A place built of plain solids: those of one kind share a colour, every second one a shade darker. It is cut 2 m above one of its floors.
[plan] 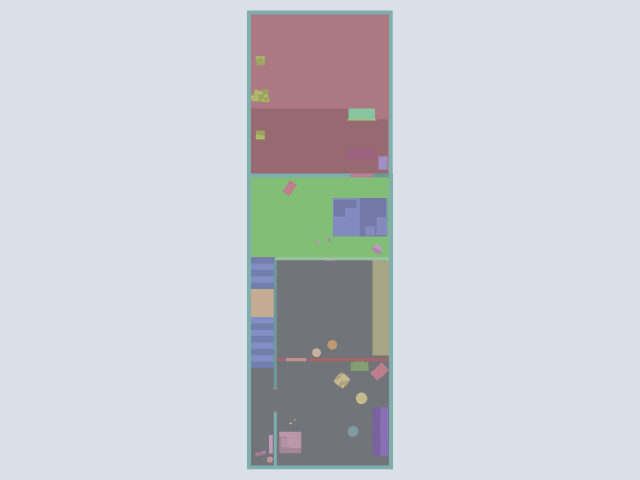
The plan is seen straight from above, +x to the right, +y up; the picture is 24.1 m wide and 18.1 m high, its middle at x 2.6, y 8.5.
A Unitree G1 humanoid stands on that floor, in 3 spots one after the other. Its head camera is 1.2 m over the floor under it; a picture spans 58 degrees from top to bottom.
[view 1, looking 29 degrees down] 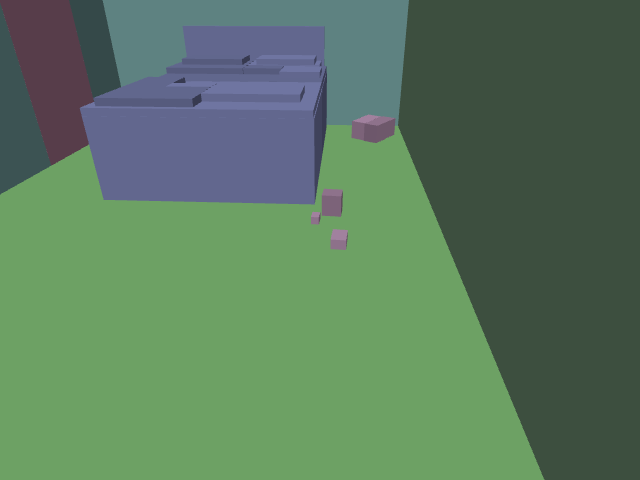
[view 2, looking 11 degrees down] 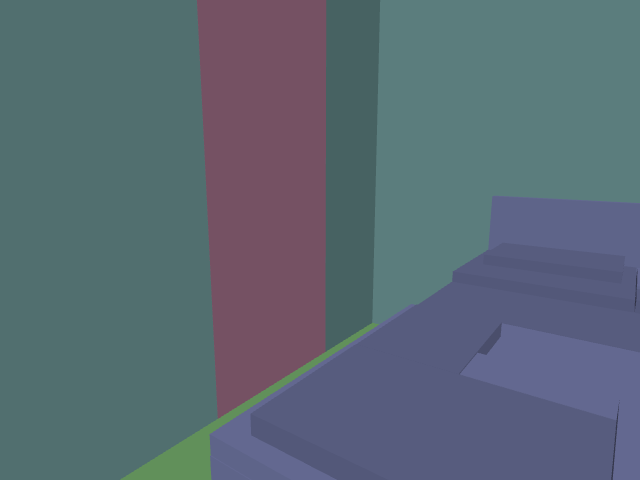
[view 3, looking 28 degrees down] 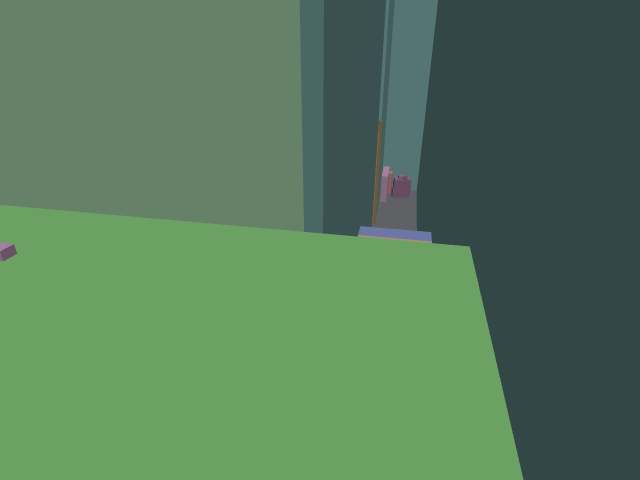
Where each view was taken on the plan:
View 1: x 0.43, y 8.46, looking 3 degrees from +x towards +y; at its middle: upper_floor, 2.48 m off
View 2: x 2.55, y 9.41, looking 36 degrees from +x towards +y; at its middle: back_wall_over_door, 2.52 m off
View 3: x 0.43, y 10.16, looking -79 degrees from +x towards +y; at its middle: upper_floor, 2.56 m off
